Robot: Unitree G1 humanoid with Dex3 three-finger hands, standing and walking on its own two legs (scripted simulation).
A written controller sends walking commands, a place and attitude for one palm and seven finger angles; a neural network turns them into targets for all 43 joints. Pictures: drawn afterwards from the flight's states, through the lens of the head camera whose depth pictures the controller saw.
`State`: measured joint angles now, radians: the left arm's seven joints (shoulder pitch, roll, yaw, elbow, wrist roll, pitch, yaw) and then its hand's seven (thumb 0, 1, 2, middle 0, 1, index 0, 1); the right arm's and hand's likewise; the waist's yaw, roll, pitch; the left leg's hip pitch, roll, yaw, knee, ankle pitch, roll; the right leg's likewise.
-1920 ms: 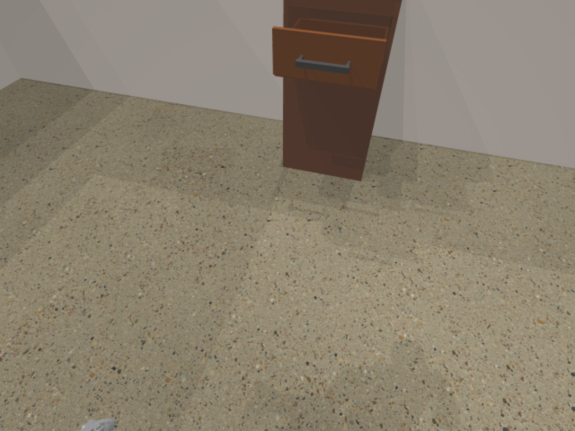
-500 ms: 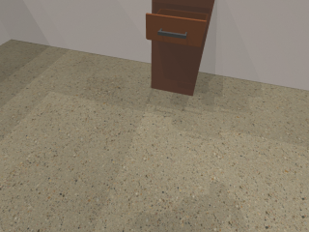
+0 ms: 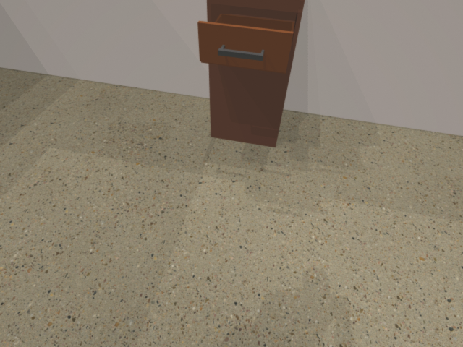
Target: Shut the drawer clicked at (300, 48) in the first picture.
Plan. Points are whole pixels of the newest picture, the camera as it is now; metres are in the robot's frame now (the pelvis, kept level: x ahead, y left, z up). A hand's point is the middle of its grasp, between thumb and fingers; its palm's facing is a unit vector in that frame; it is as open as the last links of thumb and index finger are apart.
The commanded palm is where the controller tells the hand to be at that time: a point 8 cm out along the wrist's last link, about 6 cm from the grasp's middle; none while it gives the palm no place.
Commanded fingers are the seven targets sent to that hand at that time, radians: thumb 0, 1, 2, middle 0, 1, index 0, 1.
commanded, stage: walk to a spot facing it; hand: left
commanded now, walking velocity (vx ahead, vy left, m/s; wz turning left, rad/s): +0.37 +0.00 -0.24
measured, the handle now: (241, 52) +1.20 +0.04 -0.03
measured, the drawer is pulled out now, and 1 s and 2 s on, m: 0.23 0.23 0.23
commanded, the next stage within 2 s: take the last steps up to it in 1.06 s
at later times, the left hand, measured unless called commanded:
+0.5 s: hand (182, 274) +0.31 +0.14 -0.17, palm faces -0.11 -0.97 -0.21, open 7.3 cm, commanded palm none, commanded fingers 0.00 0.90 0.90 -0.20 -0.30 -0.20 -0.30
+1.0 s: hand (174, 245) +0.38 +0.17 -0.16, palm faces -0.07 -0.99 -0.13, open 7.4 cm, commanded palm none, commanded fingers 0.00 0.90 0.90 -0.20 -0.30 -0.20 -0.30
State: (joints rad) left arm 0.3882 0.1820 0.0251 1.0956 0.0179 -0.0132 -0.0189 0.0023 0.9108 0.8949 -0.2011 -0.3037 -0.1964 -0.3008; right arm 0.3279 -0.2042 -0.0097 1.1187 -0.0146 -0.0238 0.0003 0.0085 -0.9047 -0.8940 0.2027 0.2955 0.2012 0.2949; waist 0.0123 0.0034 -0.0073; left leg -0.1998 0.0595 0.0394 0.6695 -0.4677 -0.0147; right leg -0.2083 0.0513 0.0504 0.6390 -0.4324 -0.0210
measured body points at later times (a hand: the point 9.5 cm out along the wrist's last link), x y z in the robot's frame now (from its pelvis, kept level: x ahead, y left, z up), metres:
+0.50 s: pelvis +0.19 -0.04 -0.01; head +0.21 -0.04 +0.44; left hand +0.31 +0.19 -0.15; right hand +0.10 -0.26 -0.16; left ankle +0.10 +0.10 -0.62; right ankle +0.26 -0.12 -0.72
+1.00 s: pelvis +0.40 -0.01 +0.02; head +0.41 +0.02 +0.47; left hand +0.38 +0.22 -0.15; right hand +0.43 -0.25 -0.11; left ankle +0.42 +0.07 -0.72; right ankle +0.33 -0.12 -0.63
